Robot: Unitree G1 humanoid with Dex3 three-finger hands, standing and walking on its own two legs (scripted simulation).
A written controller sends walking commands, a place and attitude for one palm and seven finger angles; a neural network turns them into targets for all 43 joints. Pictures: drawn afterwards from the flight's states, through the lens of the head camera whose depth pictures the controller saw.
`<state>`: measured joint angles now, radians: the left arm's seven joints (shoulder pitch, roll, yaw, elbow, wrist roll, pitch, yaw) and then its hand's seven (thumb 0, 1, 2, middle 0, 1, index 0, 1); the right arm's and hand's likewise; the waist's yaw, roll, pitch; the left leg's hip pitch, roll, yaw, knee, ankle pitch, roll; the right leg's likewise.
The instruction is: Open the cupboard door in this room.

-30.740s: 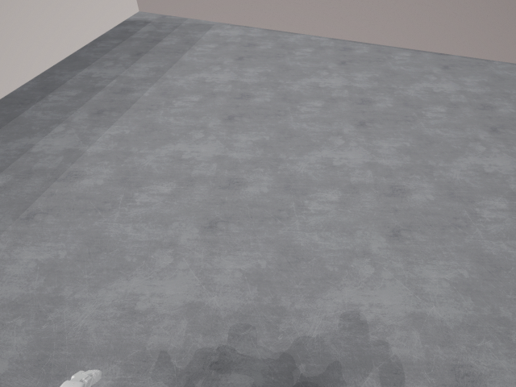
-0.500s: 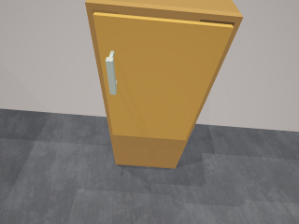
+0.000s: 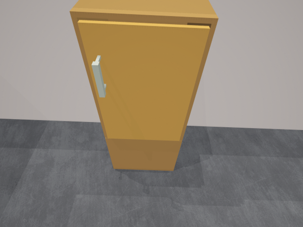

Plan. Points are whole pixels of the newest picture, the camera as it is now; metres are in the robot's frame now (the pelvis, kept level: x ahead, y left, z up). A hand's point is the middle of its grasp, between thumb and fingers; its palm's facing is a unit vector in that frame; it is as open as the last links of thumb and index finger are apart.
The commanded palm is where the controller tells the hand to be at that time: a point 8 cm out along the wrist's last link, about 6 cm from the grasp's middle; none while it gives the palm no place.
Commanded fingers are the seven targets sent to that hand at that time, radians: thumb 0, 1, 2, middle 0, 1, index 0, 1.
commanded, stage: come to a stop and stand still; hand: left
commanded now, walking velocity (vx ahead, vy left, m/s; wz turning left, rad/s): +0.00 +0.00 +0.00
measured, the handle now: (100, 77) +0.56 +0.21 +0.08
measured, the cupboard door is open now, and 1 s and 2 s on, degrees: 0 0 0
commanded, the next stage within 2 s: look again from close up in 0.22 s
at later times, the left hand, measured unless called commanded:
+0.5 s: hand out of the picture -0.02 +0.17 -0.17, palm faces +0.03 -0.98 -0.19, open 7.4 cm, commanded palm none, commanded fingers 0.00 0.90 0.90 -0.20 -0.30 -0.20 -0.30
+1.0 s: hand out of the picture +0.12 +0.21 -0.11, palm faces +0.22 -0.95 -0.20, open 7.3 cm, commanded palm +0.11 +0.25 -0.06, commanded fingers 0.00 0.76 0.84 -0.21 -0.39 -0.21 -0.39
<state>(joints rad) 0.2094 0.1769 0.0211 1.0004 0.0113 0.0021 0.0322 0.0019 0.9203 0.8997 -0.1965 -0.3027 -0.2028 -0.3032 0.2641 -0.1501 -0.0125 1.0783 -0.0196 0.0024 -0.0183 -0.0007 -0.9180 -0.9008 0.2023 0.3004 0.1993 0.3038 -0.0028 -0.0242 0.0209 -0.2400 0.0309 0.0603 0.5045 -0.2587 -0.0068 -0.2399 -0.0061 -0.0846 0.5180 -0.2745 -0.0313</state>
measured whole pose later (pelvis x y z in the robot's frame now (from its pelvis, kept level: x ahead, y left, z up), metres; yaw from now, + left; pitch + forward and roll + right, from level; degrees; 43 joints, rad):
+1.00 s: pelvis +0.01 +0.01 +0.00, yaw +0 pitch +0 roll +1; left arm 0.45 0.16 0.03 0.45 -0.10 0.00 0.08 0.02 0.91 0.89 -0.20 -0.31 -0.21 -0.31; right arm 0.33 -0.19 0.01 0.95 0.03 -0.16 -0.06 0.02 -0.92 -0.90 0.21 0.30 0.20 0.30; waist 0.00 0.01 0.01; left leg -0.22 0.00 0.06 0.49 -0.27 0.01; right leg -0.23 -0.03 -0.07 0.53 -0.30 -0.01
